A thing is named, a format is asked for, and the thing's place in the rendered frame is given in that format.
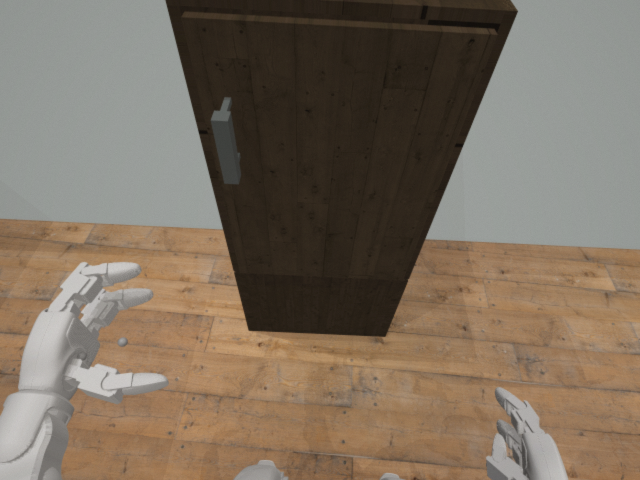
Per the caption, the right robot hand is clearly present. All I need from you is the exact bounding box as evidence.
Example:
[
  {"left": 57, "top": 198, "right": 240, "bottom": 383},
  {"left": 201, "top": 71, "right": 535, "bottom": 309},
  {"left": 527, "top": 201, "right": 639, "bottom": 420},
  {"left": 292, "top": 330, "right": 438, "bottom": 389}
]
[{"left": 486, "top": 387, "right": 568, "bottom": 480}]

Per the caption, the left robot hand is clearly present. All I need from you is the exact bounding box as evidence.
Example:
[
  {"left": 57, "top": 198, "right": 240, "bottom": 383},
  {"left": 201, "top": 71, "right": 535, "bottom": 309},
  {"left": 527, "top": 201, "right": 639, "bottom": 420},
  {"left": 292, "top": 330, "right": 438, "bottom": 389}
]
[{"left": 18, "top": 262, "right": 169, "bottom": 404}]

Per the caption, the left robot forearm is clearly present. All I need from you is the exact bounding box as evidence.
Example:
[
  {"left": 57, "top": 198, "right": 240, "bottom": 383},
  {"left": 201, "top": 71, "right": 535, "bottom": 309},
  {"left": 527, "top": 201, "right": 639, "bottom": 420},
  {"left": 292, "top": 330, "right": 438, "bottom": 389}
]
[{"left": 0, "top": 390, "right": 74, "bottom": 480}]

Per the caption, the cupboard door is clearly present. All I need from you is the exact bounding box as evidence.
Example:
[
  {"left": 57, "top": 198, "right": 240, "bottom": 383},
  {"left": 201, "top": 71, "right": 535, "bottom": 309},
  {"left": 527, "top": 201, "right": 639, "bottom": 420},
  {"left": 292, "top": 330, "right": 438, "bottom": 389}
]
[{"left": 181, "top": 11, "right": 498, "bottom": 280}]

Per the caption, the handle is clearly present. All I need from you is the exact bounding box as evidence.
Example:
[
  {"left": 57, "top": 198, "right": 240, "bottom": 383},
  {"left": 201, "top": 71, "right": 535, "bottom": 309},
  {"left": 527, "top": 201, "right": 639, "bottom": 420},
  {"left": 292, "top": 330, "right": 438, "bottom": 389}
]
[{"left": 211, "top": 97, "right": 241, "bottom": 184}]

